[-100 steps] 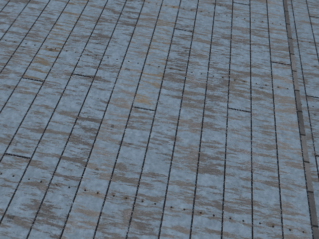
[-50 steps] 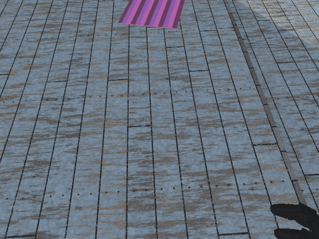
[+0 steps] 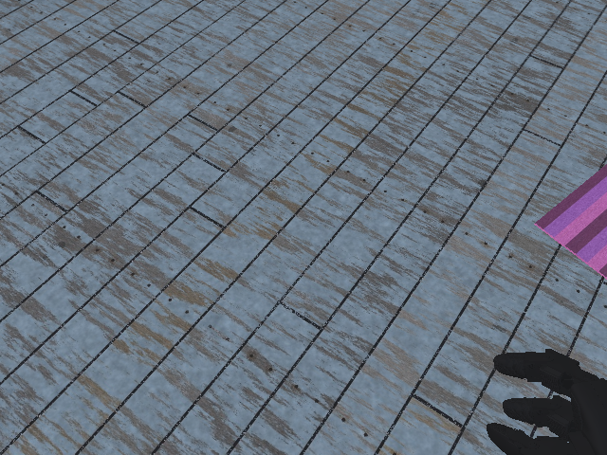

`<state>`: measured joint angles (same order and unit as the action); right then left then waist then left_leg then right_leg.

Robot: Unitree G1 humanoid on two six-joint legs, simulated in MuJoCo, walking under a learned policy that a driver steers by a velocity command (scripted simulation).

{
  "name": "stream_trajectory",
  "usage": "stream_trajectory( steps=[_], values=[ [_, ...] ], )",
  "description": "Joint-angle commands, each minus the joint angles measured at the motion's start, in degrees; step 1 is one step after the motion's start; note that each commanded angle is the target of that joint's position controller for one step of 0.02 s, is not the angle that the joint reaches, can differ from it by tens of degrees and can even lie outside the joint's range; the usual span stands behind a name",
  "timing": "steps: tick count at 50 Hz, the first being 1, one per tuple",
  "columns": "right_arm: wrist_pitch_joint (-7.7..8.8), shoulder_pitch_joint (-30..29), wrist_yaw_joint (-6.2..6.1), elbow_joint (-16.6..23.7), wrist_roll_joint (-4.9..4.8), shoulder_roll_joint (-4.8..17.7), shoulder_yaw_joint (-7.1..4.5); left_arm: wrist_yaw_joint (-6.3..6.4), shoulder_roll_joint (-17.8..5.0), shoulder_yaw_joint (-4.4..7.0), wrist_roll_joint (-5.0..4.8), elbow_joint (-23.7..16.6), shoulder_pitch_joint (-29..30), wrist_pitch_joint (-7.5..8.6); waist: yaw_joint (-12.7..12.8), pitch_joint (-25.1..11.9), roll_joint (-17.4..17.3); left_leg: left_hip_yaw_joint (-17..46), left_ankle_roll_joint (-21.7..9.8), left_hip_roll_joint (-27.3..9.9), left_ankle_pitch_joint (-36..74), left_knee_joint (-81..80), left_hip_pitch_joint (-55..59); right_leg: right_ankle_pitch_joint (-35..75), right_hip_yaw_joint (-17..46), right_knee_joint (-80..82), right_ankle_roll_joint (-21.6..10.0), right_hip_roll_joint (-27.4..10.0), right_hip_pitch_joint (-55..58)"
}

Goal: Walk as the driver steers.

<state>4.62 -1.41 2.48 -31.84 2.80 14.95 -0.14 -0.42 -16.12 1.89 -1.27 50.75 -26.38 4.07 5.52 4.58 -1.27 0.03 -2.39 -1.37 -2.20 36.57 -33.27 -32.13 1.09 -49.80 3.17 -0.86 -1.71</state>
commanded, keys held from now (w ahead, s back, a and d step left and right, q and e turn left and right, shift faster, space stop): e+shift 0.78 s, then shift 0.04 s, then q+shift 0.18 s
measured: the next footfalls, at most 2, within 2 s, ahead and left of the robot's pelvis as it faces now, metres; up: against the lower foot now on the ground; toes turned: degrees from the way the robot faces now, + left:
right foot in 0.38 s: +0.19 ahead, -0.16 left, +0.00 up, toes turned -24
left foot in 0.86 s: +0.32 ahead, +0.00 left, +0.00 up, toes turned -52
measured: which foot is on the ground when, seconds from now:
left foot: down 0.00-0.38, up 0.40-0.84, down 0.86-1.00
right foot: up 0.00-0.36, down 0.38-0.86, up 0.88-1.00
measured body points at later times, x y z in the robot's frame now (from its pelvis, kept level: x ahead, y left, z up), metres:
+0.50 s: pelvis +0.13 -0.05 +0.02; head +0.15 -0.09 +0.47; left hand +0.37 +0.18 -0.05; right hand +0.20 -0.38 -0.09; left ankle +0.16 +0.11 -0.64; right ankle +0.15 -0.14 -0.71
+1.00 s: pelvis +0.20 -0.02 +0.03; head +0.23 -0.03 +0.48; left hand +0.53 +0.03 -0.05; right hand +0.09 -0.31 -0.07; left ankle +0.30 +0.03 -0.71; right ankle +0.09 -0.12 -0.67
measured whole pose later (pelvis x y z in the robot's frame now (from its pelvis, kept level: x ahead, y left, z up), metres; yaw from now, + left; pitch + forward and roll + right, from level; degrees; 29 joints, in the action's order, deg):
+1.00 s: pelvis +0.20 -0.02 +0.03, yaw -44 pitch +1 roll +0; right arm 0.7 9.6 0.5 -44.8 0.4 15.8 -3.4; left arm 1.5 -18.2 3.7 1.3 33.2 -7.3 -2.3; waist -2.1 2.2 2.2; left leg 6.8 -0.8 3.6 -10.7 25.9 -15.6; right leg -27.1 10.9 -47.9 4.4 5.4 -21.9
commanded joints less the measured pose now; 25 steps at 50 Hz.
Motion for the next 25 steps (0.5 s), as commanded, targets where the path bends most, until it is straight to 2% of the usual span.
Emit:
stream_trajectory(
  steps=[1,2,3,4,5,6,7,9,10,12,16,18,19,20,21,22,23,24,25],
  values=[
    [-0.85,18.7,-1.11,-0.2,-0.40,11.8,-4.22,0.47,-11.0,2.27,-1.83,-6.2,0.0,0.42,-11.7,-29.3,-7.1,21.3,-15.4,-22.7,50.3,-4.1,51.1,-4.2,8.3,-29.8,0.4,-0.2,-31.8],
    [-0.77,15.9,-1.27,-1.6,-1.79,9.8,-3.90,1.29,-9.1,1.92,-1.15,-6.9,3.3,-0.22,-10.0,-21.5,-3.1,16.7,-13.3,-19.8,44.5,-7.1,43.4,-0.6,5.2,-25.7,1.1,-2.6,-34.9],
    [-0.64,13.9,-1.48,-2.3,-2.03,7.7,-3.48,1.76,-8.1,2.13,-0.44,-6.5,3.3,-1.24,-8.0,-16.5,-2.8,13.1,-12.2,-18.0,39.4,-9.8,36.3,1.9,4.0,-24.4,1.6,-3.8,-34.3],
    [-0.53,11.9,-1.62,-2.7,-1.13,7.2,-3.45,1.93,-6.8,2.24,-0.36,-6.3,1.5,-2.81,-5.4,-14.2,-3.7,9.8,-12.5,-17.4,35.3,-14.6,27.4,4.4,3.2,-25.1,2.1,-4.8,-28.8],
    [-0.42,9.1,-1.59,-2.5,-0.76,6.9,-3.70,2.12,-4.8,2.15,-0.52,-6.4,-1.1,-4.19,-3.1,-13.4,-6.2,8.3,-13.9,-18.7,30.9,-17.1,22.3,4.8,2.5,-25.0,3.0,-5.4,-26.3],
    [-0.32,6.0,-1.65,-2.5,-0.91,6.0,-3.65,2.28,-3.5,2.10,-0.57,-6.6,-1.5,-5.28,-1.9,-11.4,-6.0,5.5,-13.8,-18.7,27.0,-19.0,18.2,4.6,2.0,-22.5,3.6,-6.1,-25.8],
    [-0.27,4.4,-1.95,-2.8,-1.02,5.9,-3.79,2.41,-3.7,2.43,-0.46,-7.8,0.5,-5.98,-1.5,-9.7,-5.7,2.6,-13.0,-18.0,22.7,-20.4,15.7,6.2,1.7,-18.8,3.6,-6.7,-26.2],
    [-0.34,3.6,-2.89,-3.8,-1.32,7.8,-4.69,2.11,-3.8,2.59,0.25,-10.0,4.5,-6.50,-1.9,-9.8,-4.5,-1.3,-12.0,-17.9,17.3,-21.8,15.6,14.5,0.9,-11.0,2.4,-7.5,-25.4],
    [-0.51,2.8,-3.35,-3.9,-1.42,8.0,-4.82,1.60,-3.9,2.70,0.43,-10.3,5.1,-6.64,-1.9,-10.3,-3.7,-3.9,-11.2,-17.3,14.8,-22.0,15.7,19.3,0.4,-7.3,1.6,-7.4,-23.4],
    [-0.93,1.7,-3.78,-4.4,-2.04,8.9,-5.23,0.46,-4.2,2.89,0.49,-11.3,7.4,-7.16,-2.3,-10.4,-4.1,-6.8,-10.3,-17.2,9.1,-22.1,16.1,24.7,-0.9,-1.5,0.1,-6.9,-20.3],
    [-2.31,2.2,-3.30,-6.0,-3.59,10.6,-6.20,-1.03,-7.4,4.34,0.45,-14.8,12.3,-8.76,-3.4,-7.9,-3.7,-8.1,-8.0,-19.6,2.3,-18.7,21.0,20.0,-3.7,5.2,-2.9,-5.9,-20.5],
    [-3.19,2.2,-3.09,-7.1,-4.56,10.6,-6.48,-1.09,-7.6,5.04,0.65,-15.6,12.0,-8.87,-2.5,-7.3,-2.3,-10.0,-4.8,-19.0,0.4,-12.8,22.3,20.5,-6.1,11.9,-5.2,-3.8,-17.5],
    [-3.64,4.4,-2.87,-8.3,-4.86,9.1,-6.32,-0.56,-8.9,5.84,1.11,-15.2,10.1,-8.74,-2.2,-7.1,1.1,-12.0,-2.0,-16.3,-2.4,-5.8,21.5,24.0,-5.1,16.4,-7.1,-2.4,-14.3],
    [-4.20,7.6,-2.64,-8.8,-3.65,7.9,-6.18,0.65,-15.4,7.90,1.18,-15.3,6.9,-8.29,-2.2,-5.1,14.9,-15.8,3.0,-9.3,-14.1,10.5,13.7,48.2,8.1,25.0,-11.6,-8.2,-9.1],
    [-4.57,6.7,-2.92,-5.5,-1.47,6.4,-5.49,0.97,-20.9,8.42,2.11,-17.3,8.5,-7.14,-5.2,-5.5,25.0,-9.9,7.9,1.4,-37.9,27.2,-5.2,50.4,31.1,28.7,-22.8,-17.2,-1.4],
    [-4.64,3.3,-3.33,-5.1,-1.17,8.3,-5.73,-0.05,-18.7,7.81,2.65,-17.9,7.3,-5.12,-2.1,-11.9,15.3,1.6,6.8,2.3,-37.3,34.6,-7.5,39.9,34.2,31.8,-25.0,-18.6,-1.2],
    [-4.49,1.4,-3.63,-4.7,-2.54,8.6,-5.90,-0.37,-17.4,7.32,2.23,-17.9,8.6,-3.74,-2.8,-10.8,10.9,4.1,5.0,1.9,-32.2,34.9,-8.8,34.7,30.6,32.6,-22.4,-17.1,-2.0],
    [-4.26,1.7,-4.16,-5.6,-2.55,8.4,-6.10,0.03,-15.6,6.99,0.93,-18.2,11.2,-3.40,-4.4,-9.9,6.4,5.5,4.0,0.7,-26.9,32.5,-9.2,30.9,27.3,32.0,-19.1,-14.4,-2.8],
    [-4.13,1.6,-4.63,-5.9,-1.92,9.2,-6.39,0.75,-13.5,6.28,-0.07,-18.9,14.2,-3.87,-5.4,-9.5,6.0,6.2,3.8,0.0,-23.3,29.3,-8.6,30.1,24.9,31.4,-17.0,-13.1,-4.4]
  ],
)
Keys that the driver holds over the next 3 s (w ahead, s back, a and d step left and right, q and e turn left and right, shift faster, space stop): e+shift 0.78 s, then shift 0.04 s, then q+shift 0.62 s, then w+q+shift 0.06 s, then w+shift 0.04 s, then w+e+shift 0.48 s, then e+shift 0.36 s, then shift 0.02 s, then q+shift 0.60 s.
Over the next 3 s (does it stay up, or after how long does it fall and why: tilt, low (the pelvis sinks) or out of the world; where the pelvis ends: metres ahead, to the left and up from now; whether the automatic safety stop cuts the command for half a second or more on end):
stays up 0.73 -0.15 0.03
